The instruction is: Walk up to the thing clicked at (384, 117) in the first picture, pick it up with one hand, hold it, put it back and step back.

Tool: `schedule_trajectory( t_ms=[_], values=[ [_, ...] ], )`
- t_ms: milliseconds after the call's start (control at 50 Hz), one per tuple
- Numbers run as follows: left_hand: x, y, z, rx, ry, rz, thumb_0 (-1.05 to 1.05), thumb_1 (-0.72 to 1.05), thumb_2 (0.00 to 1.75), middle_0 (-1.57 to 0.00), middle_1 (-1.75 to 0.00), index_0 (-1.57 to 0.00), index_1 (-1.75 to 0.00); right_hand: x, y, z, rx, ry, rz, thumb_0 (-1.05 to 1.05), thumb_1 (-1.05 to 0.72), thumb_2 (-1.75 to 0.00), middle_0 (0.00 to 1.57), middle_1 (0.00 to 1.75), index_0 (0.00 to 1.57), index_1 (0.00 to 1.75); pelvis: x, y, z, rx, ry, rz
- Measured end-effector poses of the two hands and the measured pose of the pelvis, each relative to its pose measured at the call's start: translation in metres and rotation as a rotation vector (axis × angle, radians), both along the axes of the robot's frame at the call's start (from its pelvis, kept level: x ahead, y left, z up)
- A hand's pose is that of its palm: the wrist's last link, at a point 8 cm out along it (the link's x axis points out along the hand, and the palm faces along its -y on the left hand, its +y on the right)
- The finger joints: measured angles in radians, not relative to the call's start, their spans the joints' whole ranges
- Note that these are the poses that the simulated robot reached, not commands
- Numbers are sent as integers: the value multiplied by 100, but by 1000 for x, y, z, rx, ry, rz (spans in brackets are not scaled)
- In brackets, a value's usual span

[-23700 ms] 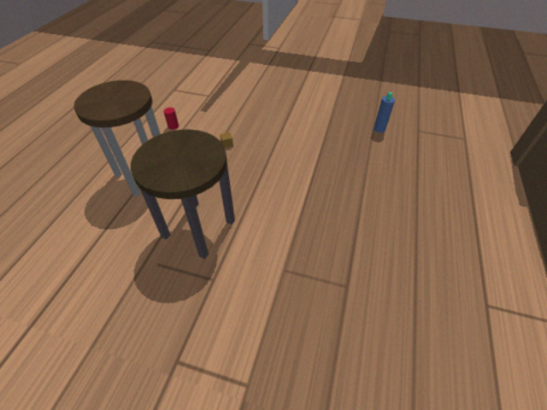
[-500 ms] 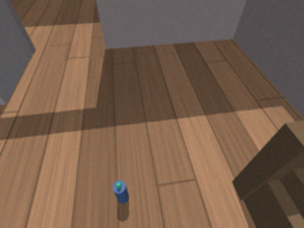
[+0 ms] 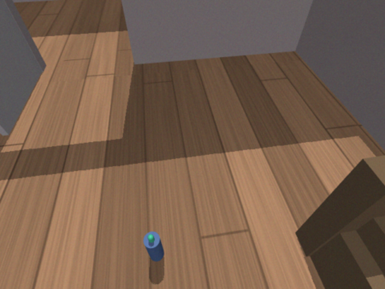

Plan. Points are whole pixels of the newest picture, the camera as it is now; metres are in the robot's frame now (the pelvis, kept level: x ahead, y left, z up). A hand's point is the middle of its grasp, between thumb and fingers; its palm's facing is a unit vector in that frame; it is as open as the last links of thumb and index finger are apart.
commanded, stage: stand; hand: left
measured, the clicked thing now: (153, 245) +0.41 +0.19 -0.66
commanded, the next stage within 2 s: go down in 0.54 s
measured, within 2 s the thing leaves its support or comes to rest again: neither
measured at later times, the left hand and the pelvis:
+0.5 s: hand out of the picture +0.07 +0.25 -0.16, palm faces -0.03 -0.94 -0.35, open 7.4 cm; pelvis +0.00 +0.00 +0.00, yaw +0 degrees
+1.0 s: hand out of the picture +0.15 +0.27 -0.16, palm faces +0.03 -0.94 -0.35, open 13.4 cm; pelvis -0.01 +0.01 -0.03, yaw +1 degrees
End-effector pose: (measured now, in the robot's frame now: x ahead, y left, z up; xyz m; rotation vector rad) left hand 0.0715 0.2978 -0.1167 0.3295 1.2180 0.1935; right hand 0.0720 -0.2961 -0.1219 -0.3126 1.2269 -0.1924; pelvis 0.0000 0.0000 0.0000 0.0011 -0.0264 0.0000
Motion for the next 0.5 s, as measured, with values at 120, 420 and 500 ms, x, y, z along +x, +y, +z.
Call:
schedule_trajectory(
  t_ms=[120,420,500],
  values=[
    [-2,0,-1,0,7,3,0,90,90,-20,-30,-20,-30,-2,0,0,-1,10,-1,0,-90,-90,20,30,21,30,0,0,0,-1,1,2],
    [-5,1,-2,-1,25,11,0,90,90,-20,-30,-20,-30,-6,0,-1,-2,28,-4,0,-90,-90,20,30,21,30,3,0,0,1,3,1],
    [-3,1,-1,1,20,9,0,90,90,-20,-30,-20,-30,-4,0,-1,-2,25,-2,0,-90,-90,20,30,21,30,3,0,0,0,4,2]
  ],
)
